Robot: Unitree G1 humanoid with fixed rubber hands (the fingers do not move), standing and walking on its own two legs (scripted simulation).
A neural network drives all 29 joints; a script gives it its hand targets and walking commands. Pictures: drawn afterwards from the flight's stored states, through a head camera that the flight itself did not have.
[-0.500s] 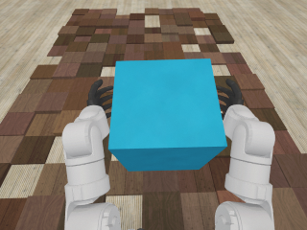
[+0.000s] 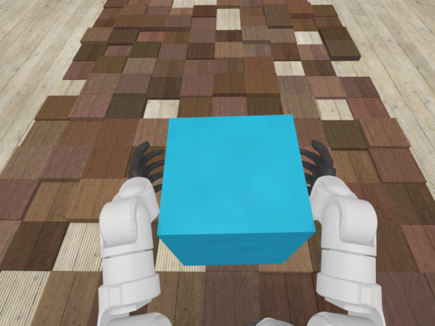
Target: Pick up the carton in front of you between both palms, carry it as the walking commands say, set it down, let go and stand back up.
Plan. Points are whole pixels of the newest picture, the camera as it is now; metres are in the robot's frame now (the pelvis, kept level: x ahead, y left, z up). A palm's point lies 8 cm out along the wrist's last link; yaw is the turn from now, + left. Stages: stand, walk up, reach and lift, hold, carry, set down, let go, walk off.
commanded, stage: carry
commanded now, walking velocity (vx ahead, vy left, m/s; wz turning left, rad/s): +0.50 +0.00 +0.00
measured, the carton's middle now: (231, 199) +0.33 +0.01 +0.02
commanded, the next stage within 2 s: none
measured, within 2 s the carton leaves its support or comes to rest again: neither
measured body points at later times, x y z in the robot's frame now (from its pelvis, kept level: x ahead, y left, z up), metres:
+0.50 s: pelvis +0.31 +0.06 +0.00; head +0.34 +0.07 +0.44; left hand +0.66 +0.20 +0.07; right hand +0.64 -0.11 +0.07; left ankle +0.32 +0.13 -0.74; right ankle +0.28 -0.07 -0.67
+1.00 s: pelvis +0.64 +0.07 +0.01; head +0.68 +0.08 +0.45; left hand +0.96 +0.25 +0.08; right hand +0.99 -0.06 +0.08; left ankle +0.69 +0.20 -0.70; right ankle +0.61 -0.01 -0.73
